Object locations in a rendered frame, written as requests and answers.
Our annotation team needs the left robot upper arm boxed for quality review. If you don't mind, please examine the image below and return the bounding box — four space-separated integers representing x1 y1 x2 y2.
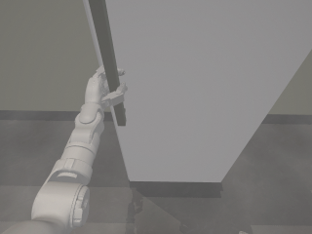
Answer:
2 180 90 234

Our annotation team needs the left robot forearm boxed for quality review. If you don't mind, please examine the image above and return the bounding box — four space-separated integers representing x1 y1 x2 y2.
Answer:
31 102 104 218

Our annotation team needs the left robot hand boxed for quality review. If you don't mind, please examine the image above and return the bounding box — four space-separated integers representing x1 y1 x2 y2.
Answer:
85 65 128 111

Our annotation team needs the handle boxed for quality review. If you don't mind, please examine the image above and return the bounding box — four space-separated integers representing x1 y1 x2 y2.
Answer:
88 0 127 127

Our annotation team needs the fridge door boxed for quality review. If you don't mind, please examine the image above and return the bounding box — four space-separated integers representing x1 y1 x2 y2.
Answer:
85 0 312 182

